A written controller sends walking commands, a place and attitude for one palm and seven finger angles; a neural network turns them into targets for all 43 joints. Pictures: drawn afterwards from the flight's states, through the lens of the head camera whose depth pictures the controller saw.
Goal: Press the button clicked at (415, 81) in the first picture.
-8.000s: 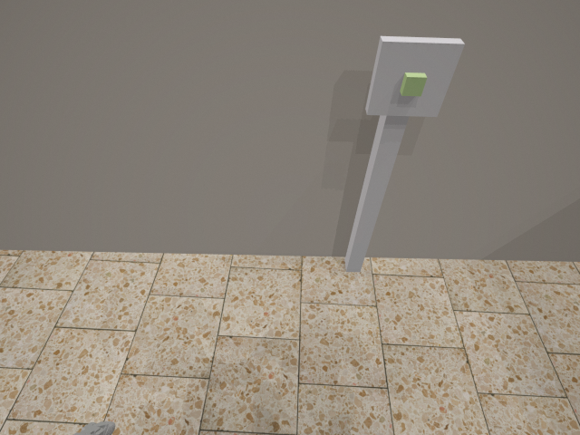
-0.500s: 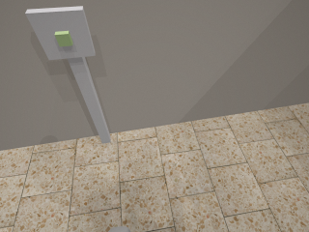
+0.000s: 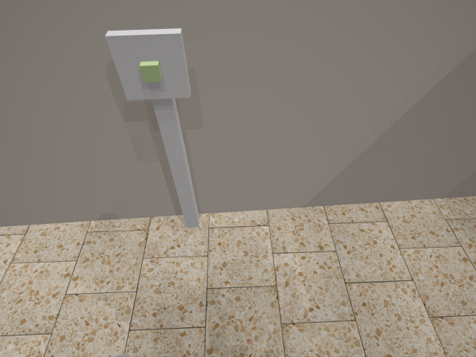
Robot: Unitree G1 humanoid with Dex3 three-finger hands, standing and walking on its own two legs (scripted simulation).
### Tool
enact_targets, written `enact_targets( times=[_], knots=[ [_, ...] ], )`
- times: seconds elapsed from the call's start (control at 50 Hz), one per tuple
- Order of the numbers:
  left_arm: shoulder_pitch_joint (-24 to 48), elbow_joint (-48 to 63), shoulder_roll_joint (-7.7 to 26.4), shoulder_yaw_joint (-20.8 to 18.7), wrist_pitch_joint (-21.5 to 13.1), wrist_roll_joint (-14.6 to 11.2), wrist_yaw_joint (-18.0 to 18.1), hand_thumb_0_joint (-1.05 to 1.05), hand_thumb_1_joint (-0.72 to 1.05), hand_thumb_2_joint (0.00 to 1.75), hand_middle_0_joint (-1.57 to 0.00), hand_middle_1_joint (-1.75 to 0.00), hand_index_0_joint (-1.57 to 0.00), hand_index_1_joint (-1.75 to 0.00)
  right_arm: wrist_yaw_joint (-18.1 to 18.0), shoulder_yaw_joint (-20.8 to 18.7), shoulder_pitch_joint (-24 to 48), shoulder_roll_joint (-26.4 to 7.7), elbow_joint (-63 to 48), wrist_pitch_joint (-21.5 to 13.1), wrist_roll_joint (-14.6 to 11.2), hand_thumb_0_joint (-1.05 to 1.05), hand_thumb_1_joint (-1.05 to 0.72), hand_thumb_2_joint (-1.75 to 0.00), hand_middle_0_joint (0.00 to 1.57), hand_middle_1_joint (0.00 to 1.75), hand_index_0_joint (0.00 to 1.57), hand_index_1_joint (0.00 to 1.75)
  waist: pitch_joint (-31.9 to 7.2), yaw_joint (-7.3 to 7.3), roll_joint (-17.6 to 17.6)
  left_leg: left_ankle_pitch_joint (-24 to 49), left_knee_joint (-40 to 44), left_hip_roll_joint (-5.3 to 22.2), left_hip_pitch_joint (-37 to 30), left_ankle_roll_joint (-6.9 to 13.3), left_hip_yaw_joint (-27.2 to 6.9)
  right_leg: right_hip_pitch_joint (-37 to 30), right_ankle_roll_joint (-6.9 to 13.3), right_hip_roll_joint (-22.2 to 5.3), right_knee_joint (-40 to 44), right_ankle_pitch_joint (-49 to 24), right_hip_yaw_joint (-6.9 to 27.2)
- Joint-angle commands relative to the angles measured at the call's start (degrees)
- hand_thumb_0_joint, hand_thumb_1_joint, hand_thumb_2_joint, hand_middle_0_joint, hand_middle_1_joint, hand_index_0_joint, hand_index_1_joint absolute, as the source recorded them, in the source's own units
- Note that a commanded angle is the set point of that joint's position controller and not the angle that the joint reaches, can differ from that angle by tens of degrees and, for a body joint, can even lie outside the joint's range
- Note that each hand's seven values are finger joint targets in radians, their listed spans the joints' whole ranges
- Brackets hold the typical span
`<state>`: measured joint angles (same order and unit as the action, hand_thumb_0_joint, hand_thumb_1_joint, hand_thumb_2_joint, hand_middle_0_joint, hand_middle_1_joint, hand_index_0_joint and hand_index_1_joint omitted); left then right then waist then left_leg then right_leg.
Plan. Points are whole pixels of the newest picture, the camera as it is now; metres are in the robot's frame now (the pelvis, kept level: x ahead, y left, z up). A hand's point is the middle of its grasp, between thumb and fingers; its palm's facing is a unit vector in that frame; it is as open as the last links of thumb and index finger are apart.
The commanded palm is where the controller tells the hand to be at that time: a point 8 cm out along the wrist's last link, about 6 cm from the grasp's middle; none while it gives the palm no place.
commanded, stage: take the last steps up to it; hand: left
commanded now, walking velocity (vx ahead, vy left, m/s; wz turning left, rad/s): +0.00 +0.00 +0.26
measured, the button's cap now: (151, 71) +0.76 +0.26 +0.09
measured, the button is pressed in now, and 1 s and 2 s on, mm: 0 0 0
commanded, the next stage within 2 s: come to a stop and stand still in 1.04 s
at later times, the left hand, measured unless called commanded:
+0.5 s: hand out of the picture -0.08 +0.18 -0.18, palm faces +0.21 -0.96 -0.17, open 7.4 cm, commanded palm none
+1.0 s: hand (162, 281) +0.30 +0.19 -0.17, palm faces +0.05 -0.97 -0.24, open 7.3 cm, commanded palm none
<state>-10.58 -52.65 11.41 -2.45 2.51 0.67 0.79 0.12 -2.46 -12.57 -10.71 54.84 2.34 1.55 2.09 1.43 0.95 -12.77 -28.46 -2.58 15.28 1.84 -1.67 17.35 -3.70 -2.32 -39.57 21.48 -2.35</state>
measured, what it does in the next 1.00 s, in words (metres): walks ahead: right foot, then left foot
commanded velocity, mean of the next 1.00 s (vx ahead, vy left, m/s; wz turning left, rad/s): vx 0.26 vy -0.03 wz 0.01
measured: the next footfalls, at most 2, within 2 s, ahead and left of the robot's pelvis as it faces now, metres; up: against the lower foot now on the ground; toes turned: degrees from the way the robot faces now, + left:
right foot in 0.04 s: +0.03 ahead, -0.12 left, +0.00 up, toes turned -3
left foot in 0.48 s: +0.06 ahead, +0.15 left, +0.00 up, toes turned +13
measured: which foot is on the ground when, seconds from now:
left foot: down 0.00-0.04, up 0.06-0.46, down 0.48-0.94, up 0.96-1.00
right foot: up 0.00-0.02, down 0.04-0.48, up 0.50-0.90, down 0.92-1.00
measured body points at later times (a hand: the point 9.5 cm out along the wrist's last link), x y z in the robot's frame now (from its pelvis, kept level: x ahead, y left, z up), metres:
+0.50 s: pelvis +0.03 +0.03 +0.00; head +0.03 +0.03 +0.45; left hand -0.09 +0.23 -0.16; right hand +0.12 -0.21 -0.15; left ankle +0.02 +0.14 -0.74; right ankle +0.00 -0.12 -0.73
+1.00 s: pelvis +0.20 -0.01 -0.02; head +0.23 -0.03 +0.43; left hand +0.30 +0.24 -0.15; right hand +0.11 -0.22 -0.18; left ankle +0.05 +0.13 -0.67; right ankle +0.29 -0.09 -0.74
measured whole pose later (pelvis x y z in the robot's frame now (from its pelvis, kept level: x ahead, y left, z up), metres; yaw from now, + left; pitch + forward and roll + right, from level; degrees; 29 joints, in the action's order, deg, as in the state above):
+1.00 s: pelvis +0.20 -0.01 -0.02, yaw +3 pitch -2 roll +1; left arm -6.3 -57.4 10.7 -3.2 -3.7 1.1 -0.9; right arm -0.4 -2.7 -24.2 -7.7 67.4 -0.3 0.9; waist 4.9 2.5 1.9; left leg -30.0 -58.4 5.3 11.4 -0.3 3.0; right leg 24.1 4.0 -3.2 -38.5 12.6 -8.9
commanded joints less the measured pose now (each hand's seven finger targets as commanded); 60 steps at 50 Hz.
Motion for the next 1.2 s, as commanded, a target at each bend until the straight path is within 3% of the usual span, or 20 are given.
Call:
enact_targets(
  times=[0.0, 0.02, 0.06, 0.12, 0.32, 0.42, 0.44, 0.46, 0.48, 0.5, 0.54, 0.6, 0.82, 0.88, 0.9, 0.92, 0.94, 0.98, 1.04, 1.18],
  knots=[
    [-7.5, 1.3, 9.6, -2.2, -3.1, 0.4, 1.5, 0.00, 0.90, 0.90, -0.20, -0.30, -0.20, -0.30, -0.3, -2.2, -0.6, -6.3, -3.7, -1.5, -1.3, 0.00, -0.90, -0.90, 0.20, 0.30, 0.20, 0.30, -5.8, -2.96, -5.9, 2.9, -5.7, 5.9, 9.8, -0.1, -6.8, -17.6, 3.6, -11.0, 22.1, -13.1, 10.1],
    [-7.6, 1.8, 13.6, -2.8, -3.3, 0.9, 1.5, 0.00, 0.90, 0.90, -0.20, -0.30, -0.20, -0.30, -0.1, -1.7, 0.0, -4.0, -5.3, -1.4, -1.2, 0.00, -0.90, -0.90, 0.20, 0.30, 0.20, 0.30, -3.7, -3.35, -16.5, -16.9, -15.7, -0.6, 15.5, -3.2, -0.4, -15.6, 10.2, -22.7, 24.1, -19.9, 20.1],
    [-5.2, 2.0, 11.3, -2.7, -3.3, 0.4, 1.5, 0.00, 0.90, 0.90, -0.20, -0.30, -0.20, -0.30, -0.4, -2.7, 1.2, -6.4, -3.8, 0.2, -0.4, 0.00, -0.90, -0.90, 0.20, 0.30, 0.20, 0.30, -1.8, -3.01, -13.6, -17.7, -30.3, 2.1, 14.5, -3.1, -3.3, -7.3, 14.1, -21.3, 26.2, -13.7, 19.0],
    [-3.2, 1.3, 7.6, -1.7, -3.9, 0.4, 1.0, 0.00, 0.90, 0.90, -0.20, -0.30, -0.20, -0.30, 0.8, -2.7, -1.7, -5.9, -0.8, 0.1, 0.2, 0.00, -0.90, -0.90, 0.20, 0.30, 0.20, 0.30, 2.1, -1.25, -8.0, -8.0, -36.0, 4.7, 16.5, -3.8, -0.6, -6.1, 10.2, -15.5, 28.6, 0.0, 10.3],
    [-14.8, -6.8, 7.5, -1.5, -5.5, 1.3, 0.1, 0.00, 0.90, 0.90, -0.20, -0.30, -0.20, -0.30, 1.6, -1.4, 3.7, -2.6, -0.8, -2.3, 0.0, 0.00, -0.90, -0.90, 0.20, 0.30, 0.20, 0.30, 3.9, -5.21, -10.8, -8.4, -14.3, 6.8, 12.9, -3.4, 6.0, -10.4, 11.6, -15.5, 30.8, 2.7, 8.3],
    [-12.7, -9.0, 6.4, -1.5, -4.8, 0.5, -0.1, 0.00, 0.90, 0.90, -0.20, -0.30, -0.20, -0.30, 0.7, -0.8, -4.7, -2.6, 2.7, -4.1, -0.3, 0.00, -0.90, -0.90, 0.20, 0.30, 0.20, 0.30, 1.2, -0.58, -6.5, -2.3, 3.3, 4.4, -9.8, -2.9, 10.8, 0.7, 8.7, -10.8, 22.2, 4.0, 2.7],
    [-12.3, -8.8, 4.3, -1.0, -4.6, 0.4, -0.3, 0.00, 0.90, 0.90, -0.20, -0.30, -0.20, -0.30, 0.0, -1.4, -9.9, -5.4, 4.7, -4.6, -0.5, 0.00, -0.90, -0.90, 0.20, 0.30, 0.20, 0.30, -0.3, 1.81, 1.1, -6.2, 6.5, 8.3, -18.7, -2.1, 5.7, 7.3, 6.5, -8.0, 14.2, 5.0, -0.2],
    [-11.5, -7.5, 0.8, -0.4, -4.5, 0.2, -0.7, 0.00, 0.90, 0.90, -0.20, -0.30, -0.20, -0.30, -0.5, -2.6, -16.0, -10.3, 6.4, -4.9, 0.1, 0.00, -0.90, -0.90, 0.20, 0.30, 0.20, 0.30, -1.4, 4.24, 14.8, -13.7, 12.8, 20.7, -23.3, 2.1, -11.1, 16.1, 3.9, -2.2, -0.7, 6.4, -6.0],
    [-8.2, -5.0, 0.7, 0.0, -4.7, 0.4, -0.8, 0.00, 0.90, 0.90, -0.20, -0.30, -0.20, -0.30, -1.0, -3.2, -20.5, -14.2, 6.9, -4.5, 0.0, 0.00, -0.90, -0.90, 0.20, 0.30, 0.20, 0.30, 0.3, 5.37, 14.0, -16.7, 17.8, 28.4, -22.2, 6.4, -21.6, 21.6, 3.5, -0.4, -11.5, 11.5, -5.3],
    [-5.8, -4.7, 1.3, -0.3, -4.2, 1.0, -0.5, 0.00, 0.90, 0.90, -0.20, -0.30, -0.20, -0.30, -1.3, -3.0, -18.4, -13.0, 7.1, -4.6, 0.3, 0.00, -0.90, -0.90, 0.20, 0.30, 0.20, 0.30, 1.4, 5.14, 14.2, -21.5, 20.0, 28.9, -17.9, 7.1, -21.4, 22.8, 4.0, -2.2, -19.2, 11.0, -1.8],
    [-4.6, -6.2, 1.9, -1.0, -4.1, 1.0, -1.4, 0.00, 0.90, 0.90, -0.20, -0.30, -0.20, -0.30, -1.5, -1.4, -11.9, -7.5, 5.5, -4.9, 0.0, 0.00, -0.90, -0.90, 0.20, 0.30, 0.20, 0.30, 9.0, 2.40, 9.9, -17.7, 21.7, 24.5, -8.1, 6.0, -13.4, 22.2, 4.1, -5.3, -24.1, 1.5, 0.3],
    [-9.2, -8.3, 0.0, -1.0, -3.5, 1.0, -2.1, 0.00, 0.90, 0.90, -0.20, -0.30, -0.20, -0.30, -1.9, -0.8, -9.1, -5.0, 5.2, -6.2, -0.3, 0.00, -0.90, -0.90, 0.20, 0.30, 0.20, 0.30, 7.0, -1.03, 6.2, -3.1, 21.0, 20.5, -6.8, 5.3, -3.0, 18.3, 2.8, -5.7, -23.3, -6.0, -0.5],
    [2.9, -3.2, 0.2, -1.4, -3.7, 0.4, -2.3, 0.00, 0.90, 0.90, -0.20, -0.30, -0.20, -0.30, -1.9, -1.6, -13.2, -5.7, 8.7, -6.0, 0.4, 0.00, -0.90, -0.90, 0.20, 0.30, 0.20, 0.30, 8.1, -0.05, 7.1, 16.0, 14.5, 20.2, -8.8, 5.4, 4.3, 9.9, 3.6, -2.9, 0.6, -9.8, -5.2],
    [-12.5, -7.9, 4.7, -2.6, -5.2, 0.8, -1.9, 0.00, 0.90, 0.90, -0.20, -0.30, -0.20, -0.30, -1.5, -1.7, -12.2, -6.0, 8.8, -5.7, -0.1, 0.00, -0.90, -0.90, 0.20, 0.30, 0.20, 0.30, -1.4, -7.37, -1.0, 21.1, -6.6, 15.4, -3.2, 1.8, 8.1, -14.6, 5.4, -0.2, 9.7, -12.8, -5.5],
    [-20.3, -10.1, 10.4, -4.0, -6.0, 1.1, -1.2, 0.00, 0.90, 0.90, -0.20, -0.30, -0.20, -0.30, -0.9, -1.2, -13.8, -3.2, 8.2, -5.9, -0.9, 0.00, -0.90, -0.90, 0.20, 0.30, 0.20, 0.30, -8.5, -10.11, -13.3, 3.3, -24.1, 9.6, 7.2, -0.6, 11.9, -26.9, 8.9, -12.8, 13.8, -13.4, 9.1],
    [-23.5, -10.6, 14.9, -4.3, -5.9, 0.2, -0.8, 0.00, 0.90, 0.90, -0.20, -0.30, -0.20, -0.30, -1.0, -0.7, -13.4, -1.4, 5.7, -5.6, -1.4, 0.00, -0.90, -0.90, 0.20, 0.30, 0.20, 0.30, -11.7, -9.02, -18.4, -22.3, -40.2, 3.9, 15.0, -1.4, 7.5, -28.4, 14.5, -24.1, 21.6, -19.6, 27.6],
    [-18.2, -9.4, 14.5, -4.2, -5.9, -0.2, -0.5, 0.00, 0.90, 0.90, -0.20, -0.30, -0.20, -0.30, -1.1, -1.0, -11.5, -2.0, 6.0, -5.0, -1.5, 0.00, -0.90, -0.90, 0.20, 0.30, 0.20, 0.30, -11.5, -8.20, -16.2, -20.4, -46.8, 6.6, 15.8, -0.8, 1.3, -22.2, 15.7, -24.4, 24.9, -9.1, 28.5],
    [-7.1, -6.1, 8.4, -2.7, -5.5, -0.1, 0.1, 0.00, 0.90, 0.90, -0.20, -0.30, -0.20, -0.30, -0.7, -1.4, -7.7, -1.9, 5.7, -4.6, -0.6, 0.00, -0.90, -0.90, 0.20, 0.30, 0.20, 0.30, -2.3, -4.55, -4.6, -9.9, -47.4, 10.6, 17.5, -0.8, 0.6, -10.0, 14.3, -20.4, 27.3, 0.6, 19.4],
    [-3.2, -5.6, 3.8, -1.0, -6.3, 0.4, 0.3, 0.00, 0.90, 0.90, -0.20, -0.30, -0.20, -0.30, -0.4, -0.7, -11.4, 0.3, 7.4, -3.1, 0.2, 0.00, -0.90, -0.90, 0.20, 0.30, 0.20, 0.30, -1.1, -0.31, -6.2, -4.9, -38.6, 11.0, 11.4, -2.5, 2.7, -1.1, 11.5, -14.9, 28.2, -12.0, 5.9],
    [-5.6, -7.7, 2.7, 0.2, -6.2, 0.6, 0.4, 0.00, 0.90, 0.90, -0.20, -0.30, -0.20, -0.30, -0.7, 0.6, -6.2, 1.8, 6.1, -2.7, -0.6, 0.00, -0.90, -0.90, 0.20, 0.30, 0.20, 0.30, -1.2, -0.93, -4.7, -4.1, -16.1, 8.6, 7.2, -4.8, 5.1, -4.8, 12.6, -12.6, 25.0, -34.2, 1.9]
  ],
)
